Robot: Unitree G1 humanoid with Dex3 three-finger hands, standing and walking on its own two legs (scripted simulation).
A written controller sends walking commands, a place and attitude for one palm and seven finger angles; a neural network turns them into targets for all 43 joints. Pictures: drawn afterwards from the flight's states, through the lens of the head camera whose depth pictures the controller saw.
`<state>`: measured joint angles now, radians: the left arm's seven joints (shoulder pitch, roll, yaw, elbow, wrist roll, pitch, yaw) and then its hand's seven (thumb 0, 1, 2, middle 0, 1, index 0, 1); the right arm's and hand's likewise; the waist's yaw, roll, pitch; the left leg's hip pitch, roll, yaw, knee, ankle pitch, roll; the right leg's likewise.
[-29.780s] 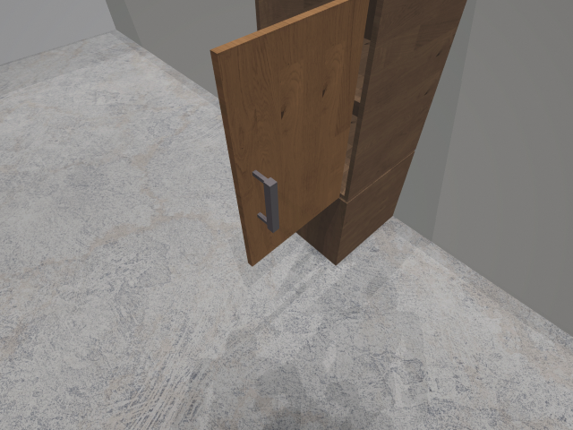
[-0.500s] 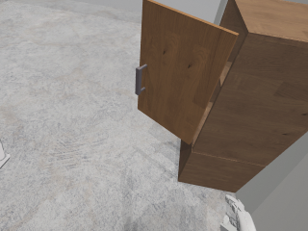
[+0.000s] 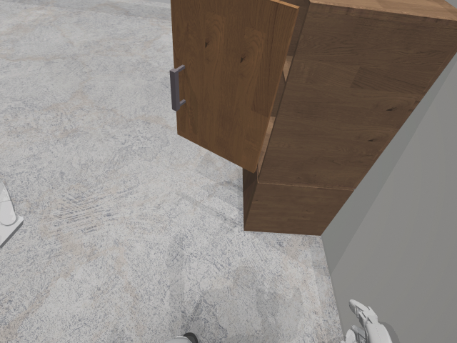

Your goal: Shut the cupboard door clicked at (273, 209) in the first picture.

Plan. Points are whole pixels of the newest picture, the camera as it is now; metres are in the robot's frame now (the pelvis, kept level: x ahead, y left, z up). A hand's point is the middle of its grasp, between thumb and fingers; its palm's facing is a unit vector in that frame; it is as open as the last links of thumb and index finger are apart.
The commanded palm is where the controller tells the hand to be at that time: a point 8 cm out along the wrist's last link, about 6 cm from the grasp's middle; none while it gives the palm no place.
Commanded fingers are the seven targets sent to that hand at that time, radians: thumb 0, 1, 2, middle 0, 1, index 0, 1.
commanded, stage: stop stepping back and stand still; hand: left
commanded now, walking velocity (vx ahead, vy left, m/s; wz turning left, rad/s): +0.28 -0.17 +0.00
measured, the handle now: (178, 88) +0.91 +0.21 -0.08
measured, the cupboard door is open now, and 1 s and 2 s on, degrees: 60 60 60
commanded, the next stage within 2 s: let the arm hang, fingers relaxed in 1.12 s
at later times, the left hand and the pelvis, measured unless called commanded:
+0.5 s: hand out of the picture +0.12 +0.28 +0.17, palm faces +0.47 -0.79 -0.40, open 7.4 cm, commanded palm +0.06 +0.31 +0.19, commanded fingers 0.00 0.90 0.90 -0.20 -0.30 -0.20 -0.30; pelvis -0.08 +0.01 +0.00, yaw +1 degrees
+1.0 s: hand out of the picture +0.16 +0.28 +0.17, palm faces +0.45 -0.78 -0.44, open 7.4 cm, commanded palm +0.09 +0.32 +0.19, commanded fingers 0.00 0.90 0.90 -0.20 -0.30 -0.20 -0.30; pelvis -0.05 +0.02 +0.01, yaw +0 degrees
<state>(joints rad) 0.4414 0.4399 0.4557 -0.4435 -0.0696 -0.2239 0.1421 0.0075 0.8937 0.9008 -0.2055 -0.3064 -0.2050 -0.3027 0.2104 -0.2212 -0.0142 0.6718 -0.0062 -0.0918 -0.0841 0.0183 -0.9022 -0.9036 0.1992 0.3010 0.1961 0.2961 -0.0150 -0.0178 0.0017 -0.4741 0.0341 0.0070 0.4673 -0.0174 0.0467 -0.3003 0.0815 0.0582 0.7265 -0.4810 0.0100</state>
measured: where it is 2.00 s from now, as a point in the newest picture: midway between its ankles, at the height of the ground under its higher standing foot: outside the picture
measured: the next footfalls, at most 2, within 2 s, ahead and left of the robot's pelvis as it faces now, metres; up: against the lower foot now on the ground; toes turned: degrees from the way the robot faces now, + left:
right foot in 0.12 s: -0.05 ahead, -0.08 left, +0.00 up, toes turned -2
left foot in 0.34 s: +0.02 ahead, +0.14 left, +0.00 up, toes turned +4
